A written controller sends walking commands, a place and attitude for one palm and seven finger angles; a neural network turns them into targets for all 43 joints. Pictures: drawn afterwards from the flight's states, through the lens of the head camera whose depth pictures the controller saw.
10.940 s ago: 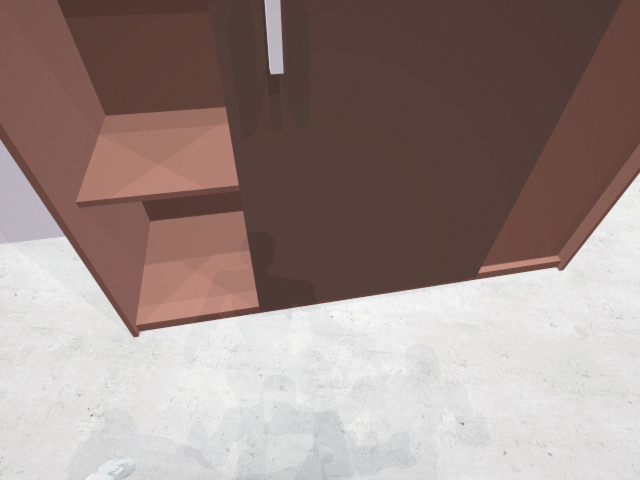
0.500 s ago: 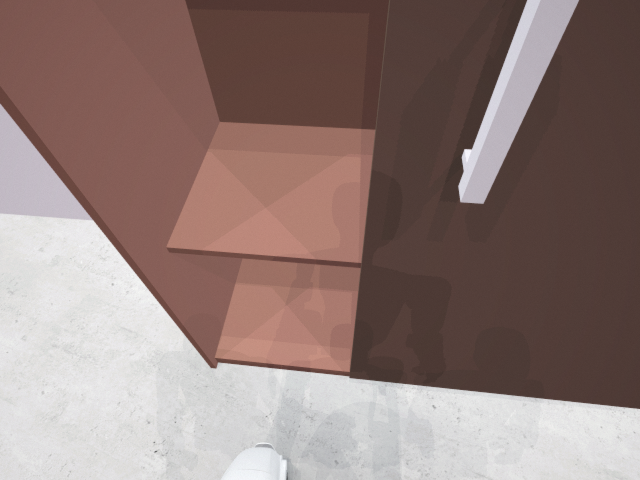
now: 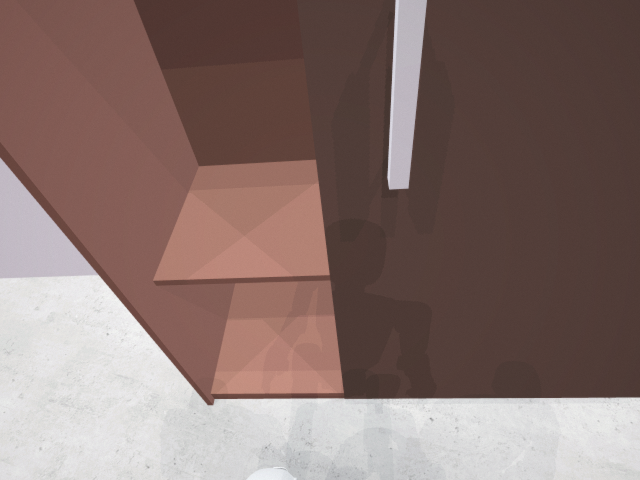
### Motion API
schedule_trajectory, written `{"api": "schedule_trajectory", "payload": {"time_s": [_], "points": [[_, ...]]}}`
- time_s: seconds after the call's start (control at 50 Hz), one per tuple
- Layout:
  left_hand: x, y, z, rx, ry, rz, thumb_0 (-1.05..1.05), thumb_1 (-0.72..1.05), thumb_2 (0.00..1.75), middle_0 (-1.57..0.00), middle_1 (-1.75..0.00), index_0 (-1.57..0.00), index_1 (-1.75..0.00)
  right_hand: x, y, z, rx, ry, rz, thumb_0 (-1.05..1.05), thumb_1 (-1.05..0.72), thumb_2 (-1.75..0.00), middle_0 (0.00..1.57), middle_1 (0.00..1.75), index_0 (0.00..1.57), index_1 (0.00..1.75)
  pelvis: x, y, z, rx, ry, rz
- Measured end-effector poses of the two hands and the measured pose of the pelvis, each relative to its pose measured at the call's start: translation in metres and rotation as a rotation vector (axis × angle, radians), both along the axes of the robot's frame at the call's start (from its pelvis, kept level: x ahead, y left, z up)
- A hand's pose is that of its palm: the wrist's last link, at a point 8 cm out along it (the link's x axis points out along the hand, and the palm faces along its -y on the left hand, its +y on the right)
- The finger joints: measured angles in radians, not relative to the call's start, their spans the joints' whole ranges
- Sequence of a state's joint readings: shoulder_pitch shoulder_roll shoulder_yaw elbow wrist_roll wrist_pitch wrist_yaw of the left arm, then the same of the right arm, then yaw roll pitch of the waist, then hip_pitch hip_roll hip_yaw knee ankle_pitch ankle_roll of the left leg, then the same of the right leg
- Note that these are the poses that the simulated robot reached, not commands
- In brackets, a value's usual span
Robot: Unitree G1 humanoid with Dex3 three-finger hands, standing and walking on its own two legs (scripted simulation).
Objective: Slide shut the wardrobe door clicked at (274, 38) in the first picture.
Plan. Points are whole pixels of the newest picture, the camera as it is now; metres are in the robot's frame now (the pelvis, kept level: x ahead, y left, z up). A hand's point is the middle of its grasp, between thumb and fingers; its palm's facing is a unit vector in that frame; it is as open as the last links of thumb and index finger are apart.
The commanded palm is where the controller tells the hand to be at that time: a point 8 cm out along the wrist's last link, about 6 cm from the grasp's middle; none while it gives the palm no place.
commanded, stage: come to a stop and stand still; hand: right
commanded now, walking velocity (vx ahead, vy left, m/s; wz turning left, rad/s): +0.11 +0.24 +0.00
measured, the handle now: (401, 88) +0.46 -0.09 +0.27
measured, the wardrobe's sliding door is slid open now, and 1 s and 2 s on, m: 0.42 0.42 0.42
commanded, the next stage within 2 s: look again from close up in 1.92 s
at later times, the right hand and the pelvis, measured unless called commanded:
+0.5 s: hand out of the picture -0.02 -0.13 -0.17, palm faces +0.01 +0.98 -0.18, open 7.3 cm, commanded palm none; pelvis -0.03 +0.03 +0.01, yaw +1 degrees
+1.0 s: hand out of the picture -0.07 -0.04 -0.17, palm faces +0.10 +0.99 -0.12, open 7.4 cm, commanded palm none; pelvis -0.01 +0.09 +0.01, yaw -1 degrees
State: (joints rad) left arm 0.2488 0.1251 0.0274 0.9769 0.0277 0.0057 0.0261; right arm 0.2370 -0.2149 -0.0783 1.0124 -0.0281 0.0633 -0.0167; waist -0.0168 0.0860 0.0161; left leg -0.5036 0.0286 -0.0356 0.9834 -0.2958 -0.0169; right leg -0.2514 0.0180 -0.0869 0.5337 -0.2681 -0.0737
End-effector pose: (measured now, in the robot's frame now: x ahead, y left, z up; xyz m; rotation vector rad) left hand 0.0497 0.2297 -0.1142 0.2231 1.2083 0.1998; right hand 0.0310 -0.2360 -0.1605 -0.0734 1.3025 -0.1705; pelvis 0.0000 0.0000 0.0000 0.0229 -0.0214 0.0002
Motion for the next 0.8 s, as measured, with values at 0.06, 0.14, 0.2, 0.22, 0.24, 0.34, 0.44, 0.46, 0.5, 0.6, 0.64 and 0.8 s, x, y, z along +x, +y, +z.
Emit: {"api": "schedule_trajectory", "payload": {"time_s": [0.06, 0.14, 0.2, 0.22, 0.24, 0.34, 0.44, 0.46, 0.5, 0.6, 0.64, 0.8], "points": [[-0.016, -0.008, 0.004, 0.001, 0.031, 0.014, 0.01, 0.94, 0.89, -0.2, -0.3, -0.2, -0.29, -0.03, -0.006, 0.006, 0.003, 0.058, -0.016, 0.0, -0.91, -0.9, 0.2, 0.3, 0.2, 0.29, 0.0, -0.006, 0.007, 0.0, 0.016, 0.002], [-0.043, -0.016, 0.004, -0.009, 0.081, 0.046, 0.01, 0.94, 0.89, -0.2, -0.3, -0.2, -0.3, -0.067, -0.009, 0.01, 0.007, 0.163, -0.015, 0.0, -0.91, -0.9, 0.2, 0.3, 0.2, 0.29, -0.002, -0.01, 0.011, -0.003, 0.033, 0.011], [-0.066, -0.022, 0.002, -0.023, 0.131, 0.077, 0.01, 0.93, 0.89, -0.2, -0.3, -0.2, -0.29, -0.085, -0.007, 0.013, 0.009, 0.228, -0.002, 0.01, -0.91, -0.9, 0.2, 0.3, 0.2, 0.29, -0.005, -0.009, 0.013, -0.004, 0.037, 0.018], [-0.075, -0.023, 0.001, -0.029, 0.149, 0.086, 0.01, 0.93, 0.89, -0.2, -0.3, -0.2, -0.29, -0.088, -0.005, 0.014, 0.01, 0.242, 0.004, 0.01, -0.91, -0.9, 0.2, 0.3, 0.2, 0.29, -0.007, -0.009, 0.013, -0.004, 0.037, 0.02], [-0.083, -0.024, 0.0, -0.036, 0.168, 0.097, 0.01, 0.92, 0.89, -0.2, -0.3, -0.2, -0.29, -0.09, -0.003, 0.014, 0.01, 0.251, 0.011, 0.01, -0.91, -0.9, 0.2, 0.3, 0.2, 0.29, -0.009, -0.008, 0.013, -0.004, 0.037, 0.023], [-0.122, -0.025, -0.005, -0.079, 0.258, 0.145, 0.01, 0.91, 0.89, -0.2, -0.3, -0.2, -0.29, -0.084, 0.012, 0.017, 0.008, 0.241, 0.047, 0.01, -0.91, -0.9, 0.2, 0.3, 0.2, 0.29, -0.017, 0.002, 0.014, -0.005, 0.035, 0.026], [-0.148, -0.014, -0.015, -0.126, 0.316, 0.167, 0.01, 0.91, 0.89, -0.2, -0.3, -0.2, -0.29, -0.063, 0.037, 0.017, -0.003, 0.153, 0.058, 0.01, -0.91, -0.9, 0.2, 0.3, 0.2, 0.29, -0.024, 0.019, 0.01, -0.023, 0.03, 0.014], [-0.151, -0.011, -0.018, -0.136, 0.321, 0.17, 0.01, 0.91, 0.89, -0.2, -0.3, -0.2, -0.29, -0.06, 0.043, 0.016, -0.008, 0.132, 0.057, 0.01, -0.91, -0.9, 0.2, 0.3, 0.2, 0.29, -0.025, 0.024, 0.008, -0.034, 0.029, 0.014], [-0.154, -0.003, -0.025, -0.152, 0.326, 0.17, 0.01, 0.91, 0.89, -0.2, -0.3, -0.2, -0.29, -0.057, 0.054, 0.016, -0.021, 0.106, 0.057, 0.01, -0.92, -0.9, 0.2, 0.3, 0.2, 0.29, -0.027, 0.034, 0.006, -0.046, 0.021, 0.014], [-0.145, 0.015, -0.031, -0.174, 0.299, 0.14, 0.01, 0.91, 0.9, -0.2, -0.3, -0.2, -0.29, -0.065, 0.076, 0.021, -0.028, 0.093, 0.039, 0.02, -0.94, -0.9, 0.2, 0.3, 0.2, 0.29, -0.026, 0.053, 0.006, -0.033, 0.005, -0.001], [-0.138, 0.022, -0.032, -0.176, 0.282, 0.128, 0.01, 0.91, 0.9, -0.19, -0.3, -0.2, -0.29, -0.069, 0.086, 0.021, -0.021, 0.097, 0.033, 0.01, -0.93, -0.9, 0.2, 0.3, 0.2, 0.29, -0.026, 0.06, 0.006, -0.032, 0.002, -0.001], [-0.105, 0.048, -0.031, -0.157, 0.23, 0.08, 0.01, 0.91, 0.9, -0.19, -0.3, -0.2, -0.29, -0.092, 0.128, 0.018, 0.032, 0.143, -0.005, 0.01, -0.92, -0.9, 0.2, 0.3, 0.2, 0.29, -0.023, 0.082, 0.006, -0.027, -0.001, -0.008]]}}
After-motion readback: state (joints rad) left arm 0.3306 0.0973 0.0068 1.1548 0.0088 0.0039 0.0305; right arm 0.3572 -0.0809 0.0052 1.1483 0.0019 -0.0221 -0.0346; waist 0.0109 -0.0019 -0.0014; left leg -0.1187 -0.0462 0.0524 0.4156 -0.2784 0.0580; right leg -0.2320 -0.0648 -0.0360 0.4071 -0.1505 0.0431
